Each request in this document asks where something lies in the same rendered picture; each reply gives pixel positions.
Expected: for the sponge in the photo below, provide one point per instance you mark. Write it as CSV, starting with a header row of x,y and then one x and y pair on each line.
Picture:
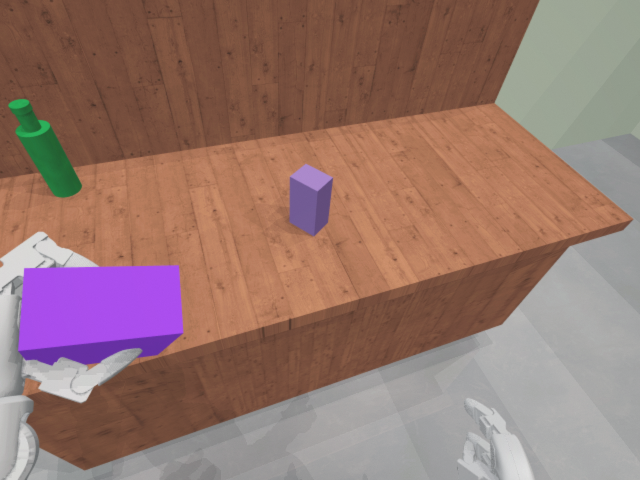
x,y
87,314

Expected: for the robot left forearm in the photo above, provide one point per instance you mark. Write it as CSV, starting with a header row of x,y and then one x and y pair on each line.
x,y
19,443

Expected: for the robot left hand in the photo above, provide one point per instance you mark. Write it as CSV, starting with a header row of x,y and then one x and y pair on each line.
x,y
65,378

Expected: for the table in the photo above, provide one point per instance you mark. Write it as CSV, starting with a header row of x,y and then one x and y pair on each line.
x,y
184,120

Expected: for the robot right hand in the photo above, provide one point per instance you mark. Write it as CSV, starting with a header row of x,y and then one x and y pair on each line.
x,y
503,459

